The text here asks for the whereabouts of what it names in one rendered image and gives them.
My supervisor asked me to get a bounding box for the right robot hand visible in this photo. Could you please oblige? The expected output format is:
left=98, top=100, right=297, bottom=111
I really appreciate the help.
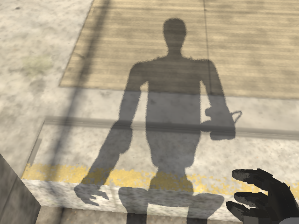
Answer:
left=226, top=168, right=299, bottom=224

